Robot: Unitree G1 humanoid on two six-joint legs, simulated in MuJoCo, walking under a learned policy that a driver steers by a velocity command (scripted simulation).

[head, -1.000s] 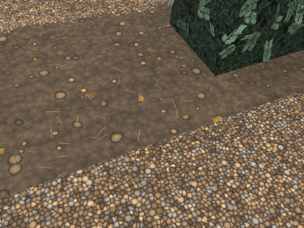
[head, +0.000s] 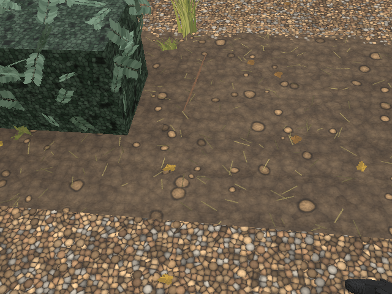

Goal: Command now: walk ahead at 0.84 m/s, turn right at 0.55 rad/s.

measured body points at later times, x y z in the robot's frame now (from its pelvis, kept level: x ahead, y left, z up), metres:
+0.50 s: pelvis +0.32 -0.02 -0.16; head +0.33 -0.03 +0.29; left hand +0.62 +0.11 -0.23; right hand +0.13 -0.23 -0.28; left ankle +0.08 +0.18 -0.66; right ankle +0.40 -0.07 -0.89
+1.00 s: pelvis +0.75 -0.12 -0.21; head +0.78 -0.13 +0.24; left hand +0.94 +0.09 -0.32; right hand +0.78 -0.43 -0.31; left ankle +0.85 -0.12 -0.92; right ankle +0.51 -0.18 -0.79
